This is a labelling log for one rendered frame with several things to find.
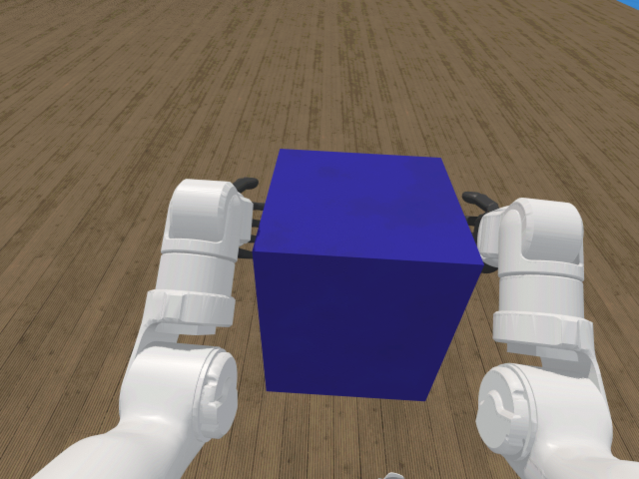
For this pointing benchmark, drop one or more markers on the carton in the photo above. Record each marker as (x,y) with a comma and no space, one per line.
(364,265)

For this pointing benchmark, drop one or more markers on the left robot hand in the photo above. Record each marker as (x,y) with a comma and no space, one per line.
(241,185)

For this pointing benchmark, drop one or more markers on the right robot forearm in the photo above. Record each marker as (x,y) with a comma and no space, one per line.
(537,246)

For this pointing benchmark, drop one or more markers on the left robot upper arm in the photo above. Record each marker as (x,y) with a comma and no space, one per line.
(176,397)

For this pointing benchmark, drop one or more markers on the right robot upper arm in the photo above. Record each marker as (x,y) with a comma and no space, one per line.
(548,424)

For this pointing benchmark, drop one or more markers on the left robot forearm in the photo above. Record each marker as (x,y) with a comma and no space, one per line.
(206,223)

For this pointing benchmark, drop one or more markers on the right robot hand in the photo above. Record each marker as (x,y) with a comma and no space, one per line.
(486,204)

